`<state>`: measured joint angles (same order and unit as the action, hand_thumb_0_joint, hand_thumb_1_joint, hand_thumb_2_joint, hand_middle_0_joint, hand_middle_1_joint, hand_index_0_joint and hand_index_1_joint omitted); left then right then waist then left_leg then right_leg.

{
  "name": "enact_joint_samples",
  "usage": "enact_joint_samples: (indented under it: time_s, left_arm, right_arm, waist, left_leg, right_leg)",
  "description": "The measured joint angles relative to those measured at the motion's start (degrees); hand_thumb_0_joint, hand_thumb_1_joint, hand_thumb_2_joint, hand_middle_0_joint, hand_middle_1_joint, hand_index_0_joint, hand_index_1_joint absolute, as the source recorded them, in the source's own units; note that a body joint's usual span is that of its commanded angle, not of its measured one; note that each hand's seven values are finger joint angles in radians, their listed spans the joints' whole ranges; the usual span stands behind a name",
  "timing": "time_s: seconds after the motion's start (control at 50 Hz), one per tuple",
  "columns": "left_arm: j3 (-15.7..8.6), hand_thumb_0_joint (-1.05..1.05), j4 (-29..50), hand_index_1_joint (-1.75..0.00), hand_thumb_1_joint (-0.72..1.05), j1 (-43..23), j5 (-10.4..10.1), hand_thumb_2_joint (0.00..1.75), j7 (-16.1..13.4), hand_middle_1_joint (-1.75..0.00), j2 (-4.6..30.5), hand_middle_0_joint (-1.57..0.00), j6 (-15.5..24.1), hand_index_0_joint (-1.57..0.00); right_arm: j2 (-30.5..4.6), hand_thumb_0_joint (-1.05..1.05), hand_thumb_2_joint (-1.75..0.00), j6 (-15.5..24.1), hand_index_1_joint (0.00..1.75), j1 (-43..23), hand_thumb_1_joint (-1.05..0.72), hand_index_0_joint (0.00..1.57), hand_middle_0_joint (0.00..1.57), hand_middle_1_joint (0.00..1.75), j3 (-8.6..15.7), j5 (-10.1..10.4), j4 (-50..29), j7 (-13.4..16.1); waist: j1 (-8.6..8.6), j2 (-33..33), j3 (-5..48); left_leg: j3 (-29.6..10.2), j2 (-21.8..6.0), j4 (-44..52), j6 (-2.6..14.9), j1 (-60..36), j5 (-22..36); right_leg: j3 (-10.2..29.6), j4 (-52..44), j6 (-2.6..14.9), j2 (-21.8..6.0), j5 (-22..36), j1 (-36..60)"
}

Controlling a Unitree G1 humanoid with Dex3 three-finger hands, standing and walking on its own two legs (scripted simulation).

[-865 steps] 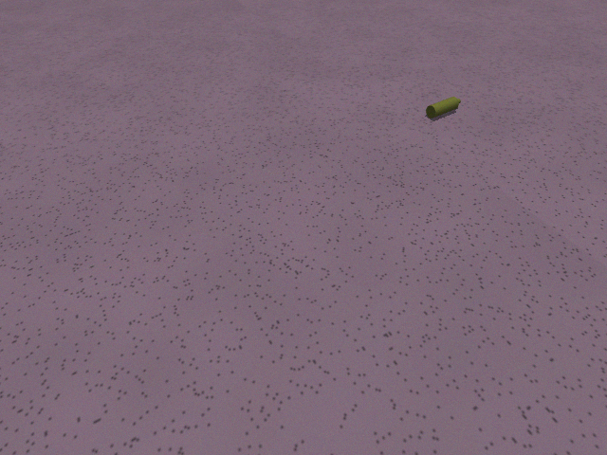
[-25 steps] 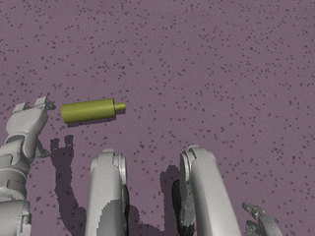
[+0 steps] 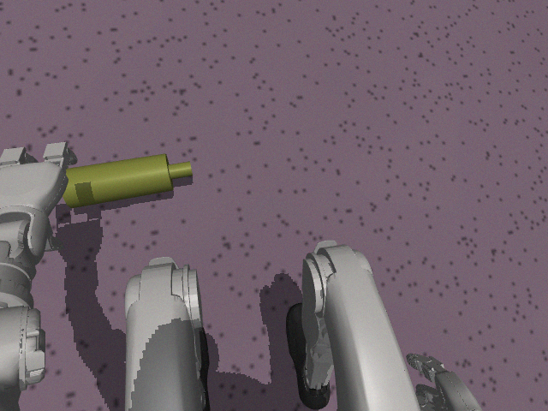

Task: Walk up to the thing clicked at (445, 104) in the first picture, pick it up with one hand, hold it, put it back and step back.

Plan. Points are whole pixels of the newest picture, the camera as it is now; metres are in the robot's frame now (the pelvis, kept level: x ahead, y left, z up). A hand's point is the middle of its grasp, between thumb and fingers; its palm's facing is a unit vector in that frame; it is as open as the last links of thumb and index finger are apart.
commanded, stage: rise first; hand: left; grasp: from above
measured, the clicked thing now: (132, 178) +0.51 +0.24 -0.32
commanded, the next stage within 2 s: none
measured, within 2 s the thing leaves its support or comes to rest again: neither
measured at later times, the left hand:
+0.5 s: hand (63, 200) +0.43 +0.32 -0.20, palm faces -0.46 -0.09 -0.89, open 14.1 cm
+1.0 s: hand (68, 193) +0.44 +0.31 -0.21, palm faces -0.44 -0.08 -0.89, open 14.0 cm
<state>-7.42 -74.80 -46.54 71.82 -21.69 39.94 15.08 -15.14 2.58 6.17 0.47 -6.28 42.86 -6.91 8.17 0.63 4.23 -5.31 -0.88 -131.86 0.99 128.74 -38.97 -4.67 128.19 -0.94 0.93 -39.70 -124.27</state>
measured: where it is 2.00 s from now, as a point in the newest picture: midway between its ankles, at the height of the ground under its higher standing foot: (253, 381)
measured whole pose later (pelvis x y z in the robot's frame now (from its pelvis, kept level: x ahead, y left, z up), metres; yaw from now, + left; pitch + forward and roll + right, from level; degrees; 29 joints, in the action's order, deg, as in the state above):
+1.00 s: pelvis +0.00 +0.00 -0.03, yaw -2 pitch +35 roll -8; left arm -7.6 -81.9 -52.2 72.1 -24.1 43.7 13.0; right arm -15.5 3.1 7.0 -3.0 -8.1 43.1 -7.8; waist 11.6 1.4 2.4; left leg -7.1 -1.2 -138.0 0.7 133.3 -40.0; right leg -6.1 133.2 -0.9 1.6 -40.0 -128.5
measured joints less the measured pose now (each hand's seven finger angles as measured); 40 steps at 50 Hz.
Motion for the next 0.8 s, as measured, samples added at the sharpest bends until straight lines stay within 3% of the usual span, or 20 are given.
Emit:
enact_joint_samples:
  time_s: [0.24, 0.8]
  left_arm:
    - [-1.4, 0.0, -3.5, -1.03, -0.53, -2.2, 0.4, 1.01, -2.1, -1.03, 1.6, -0.08, -0.5, -0.08]
    - [-1.4, 0.0, -5.9, -1.05, -0.53, -4.1, 0.1, 1.01, -2.3, -1.05, 3.3, -0.08, -1.4, -0.08]
  right_arm:
    - [0.3, 0.0, -0.91, 0.2, 0.3, -0.2, -0.91, 0.21, 0.2, 0.3, -0.8, -1.4, 0.6, -0.3]
    - [-0.4, 0.0, -0.9, 0.2, 0.3, 0.3, -0.91, 0.21, 0.2, 0.3, -2.7, -1.9, 0.4, -0.8]
  waist:
    - [0.95, 0.5, -0.6]
    - [2.66, 0.7, -2.0]
  left_leg:
    - [-0.7, -0.5, -2.7, -0.38, 1.9, -0.9]
    - [-1.7, -0.6, -5.6, -0.43, 3.8, -1.3]
  right_leg:
    - [-0.6, 2.4, 0.31, 0.5, -0.3, -2.2]
    - [-1.4, 4.6, 0.24, 0.9, -0.3, -3.8]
